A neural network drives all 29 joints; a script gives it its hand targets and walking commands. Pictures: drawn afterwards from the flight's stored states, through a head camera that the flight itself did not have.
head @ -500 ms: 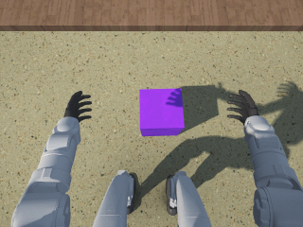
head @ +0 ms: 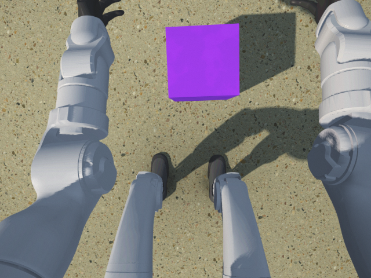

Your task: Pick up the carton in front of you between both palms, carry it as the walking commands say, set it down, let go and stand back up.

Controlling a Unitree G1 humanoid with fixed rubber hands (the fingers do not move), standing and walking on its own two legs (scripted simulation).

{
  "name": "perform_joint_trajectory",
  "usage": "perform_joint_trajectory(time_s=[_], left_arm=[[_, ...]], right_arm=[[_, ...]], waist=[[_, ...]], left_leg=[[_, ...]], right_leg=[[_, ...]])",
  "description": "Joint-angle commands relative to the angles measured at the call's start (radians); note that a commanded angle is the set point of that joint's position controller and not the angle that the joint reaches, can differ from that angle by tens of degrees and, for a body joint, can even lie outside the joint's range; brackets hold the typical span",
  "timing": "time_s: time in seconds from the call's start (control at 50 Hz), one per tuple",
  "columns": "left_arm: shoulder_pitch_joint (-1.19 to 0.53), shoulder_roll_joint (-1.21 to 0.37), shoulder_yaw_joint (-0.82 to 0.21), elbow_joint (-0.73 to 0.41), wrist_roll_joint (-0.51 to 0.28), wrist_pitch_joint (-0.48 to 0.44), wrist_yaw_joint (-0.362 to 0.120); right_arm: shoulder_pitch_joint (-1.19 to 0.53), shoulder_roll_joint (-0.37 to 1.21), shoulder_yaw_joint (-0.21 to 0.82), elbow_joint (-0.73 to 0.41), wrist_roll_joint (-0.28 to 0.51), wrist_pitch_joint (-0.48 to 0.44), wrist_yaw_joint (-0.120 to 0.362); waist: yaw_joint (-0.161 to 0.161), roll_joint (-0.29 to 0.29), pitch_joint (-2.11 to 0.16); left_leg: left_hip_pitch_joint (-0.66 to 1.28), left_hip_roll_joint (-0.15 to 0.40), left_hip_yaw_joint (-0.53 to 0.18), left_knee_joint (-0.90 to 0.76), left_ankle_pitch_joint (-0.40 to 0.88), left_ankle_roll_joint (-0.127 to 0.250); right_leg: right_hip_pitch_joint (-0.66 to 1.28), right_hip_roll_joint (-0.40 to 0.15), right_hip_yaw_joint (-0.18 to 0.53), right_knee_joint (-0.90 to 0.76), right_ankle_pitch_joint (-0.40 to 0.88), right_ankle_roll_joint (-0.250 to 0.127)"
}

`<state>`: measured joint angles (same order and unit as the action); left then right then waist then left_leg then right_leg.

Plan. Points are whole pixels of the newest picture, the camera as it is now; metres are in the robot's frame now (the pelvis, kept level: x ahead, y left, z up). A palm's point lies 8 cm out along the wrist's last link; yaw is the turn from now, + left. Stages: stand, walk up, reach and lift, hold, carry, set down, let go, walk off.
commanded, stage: reach and lift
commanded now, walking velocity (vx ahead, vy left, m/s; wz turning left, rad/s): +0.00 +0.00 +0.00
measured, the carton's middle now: (201, 69) +0.54 -0.03 -0.52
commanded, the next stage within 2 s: none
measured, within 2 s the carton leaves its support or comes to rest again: leaves its support in 1.72 s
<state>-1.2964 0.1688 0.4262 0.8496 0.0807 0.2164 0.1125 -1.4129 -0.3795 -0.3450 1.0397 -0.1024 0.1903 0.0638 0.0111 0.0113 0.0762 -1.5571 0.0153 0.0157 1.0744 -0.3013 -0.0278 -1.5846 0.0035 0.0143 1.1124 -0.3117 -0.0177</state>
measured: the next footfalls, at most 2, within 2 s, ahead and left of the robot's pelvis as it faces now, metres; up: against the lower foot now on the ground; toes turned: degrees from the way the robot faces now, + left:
none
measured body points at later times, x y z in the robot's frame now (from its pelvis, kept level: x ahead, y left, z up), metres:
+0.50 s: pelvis -0.02 +0.02 -0.19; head +0.35 -0.02 +0.06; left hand +0.54 +0.16 -0.35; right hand +0.55 -0.23 -0.35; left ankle +0.08 +0.14 -0.61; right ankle +0.07 -0.11 -0.61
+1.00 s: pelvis -0.03 +0.01 -0.28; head +0.36 -0.02 -0.07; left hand +0.56 +0.16 -0.47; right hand +0.56 -0.21 -0.46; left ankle +0.08 +0.14 -0.61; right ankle +0.07 -0.11 -0.61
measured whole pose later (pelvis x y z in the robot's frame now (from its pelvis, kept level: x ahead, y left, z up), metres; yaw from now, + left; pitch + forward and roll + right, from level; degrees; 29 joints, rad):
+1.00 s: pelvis -0.03 +0.01 -0.28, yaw +1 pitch +34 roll +3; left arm -1.60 0.34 0.11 1.12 -0.24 0.09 0.15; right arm -1.68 -0.49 -0.02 1.24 0.22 0.08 -0.05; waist -0.02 0.03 0.51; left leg -2.20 -0.07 -0.03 2.21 -0.62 -0.08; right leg -2.22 0.01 0.04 2.25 -0.62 0.00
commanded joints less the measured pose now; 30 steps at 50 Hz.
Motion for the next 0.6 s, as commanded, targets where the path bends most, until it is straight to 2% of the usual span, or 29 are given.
perform_joint_trajectory(time_s=[0.0,0.04,0.08,0.12,0.18,0.24,0.34,0.4,0.46,0.52,0.58], left_arm=[[-0.138,0.073,0.03,-0.105,0.033,-0.064,-0.008],[-0.097,0.05,0.038,-0.092,0.046,-0.093,-0.012],[-0.068,0.035,0.041,-0.08,0.054,-0.114,-0.014],[-0.059,0.029,0.032,-0.072,0.051,-0.128,-0.012],[-0.058,0.035,0.013,-0.06,0.034,-0.139,-0.001],[-0.078,0.06,-0.034,-0.056,-0.014,-0.141,0.019],[-0.187,0.132,-0.143,-0.077,-0.131,-0.122,0.06],[-0.265,0.169,-0.187,-0.086,-0.198,-0.102,0.078],[-0.35,0.195,-0.215,-0.07,-0.245,-0.076,0.086],[-0.426,0.212,-0.224,-0.001,-0.262,-0.06,0.082],[-0.479,0.223,-0.221,0.078,-0.257,-0.063,0.07]], right_arm=[[-0.188,-0.063,-0.045,-0.116,-0.034,-0.055,-0.002],[-0.138,-0.029,-0.063,-0.109,-0.045,-0.078,-0.006],[-0.091,-0.009,-0.077,-0.096,-0.051,-0.095,-0.012],[-0.056,-0.008,-0.091,-0.079,-0.052,-0.108,-0.022],[-0.049,-0.025,-0.077,-0.075,-0.033,-0.123,-0.037],[-0.084,-0.068,-0.023,-0.089,0.024,-0.131,-0.051],[-0.208,-0.17,0.119,-0.118,0.162,-0.122,-0.076],[-0.29,-0.221,0.186,-0.122,0.226,-0.104,-0.086],[-0.373,-0.251,0.226,-0.096,0.263,-0.077,-0.092],[-0.44,-0.262,0.248,-0.025,0.278,-0.06,-0.093],[-0.481,-0.264,0.256,0.053,0.273,-0.059,-0.088]], waist=[[-0.005,-0.101,-1.152],[-0.011,-0.096,-1.114],[-0.019,-0.076,-1.088],[-0.036,-0.044,-1.065],[-0.039,-0.015,-1.054],[-0.033,-0.018,-1.125],[-0.023,-0.043,-1.288],[-0.022,-0.066,-1.332],[-0.025,-0.087,-1.298],[-0.026,-0.088,-1.171],[-0.026,-0.07,-1.038]], left_leg=[[0.332,-0.11,0.047,0.013,0.375,-0.011],[0.237,-0.109,0.038,0.056,0.405,-0.012],[0.148,-0.107,0.034,0.113,0.395,-0.021],[0.092,-0.106,0.032,0.184,0.359,-0.032],[0.058,-0.107,0.03,0.297,0.342,-0.044],[0.061,-0.108,0.025,0.412,0.369,-0.048],[0.126,-0.107,0.031,0.593,0.36,-0.041],[0.139,-0.102,0.039,0.672,0.286,-0.033],[0.098,-0.095,0.051,0.723,0.161,-0.028],[0.029,-0.084,0.059,0.764,0.025,-0.026],[-0.018,-0.074,0.06,0.807,-0.052,-0.027]], right_leg=[[0.764,0.052,0.016,0.016,0.648,0.041],[0.701,0.046,0.029,0.063,0.71,0.041],[0.619,0.042,0.036,0.12,0.708,0.043],[0.494,0.046,0.03,0.179,0.634,0.044],[0.313,0.055,0.019,0.271,0.527,0.046],[0.241,0.059,0.008,0.382,0.508,0.051],[0.177,0.054,-0.023,0.561,0.434,0.059],[0.156,0.048,-0.039,0.637,0.342,0.059],[0.135,0.034,-0.049,0.686,0.213,0.056],[0.066,0.015,-0.047,0.721,0.07,0.051],[-0.004,0.003,-0.036,0.755,-0.023,0.044]])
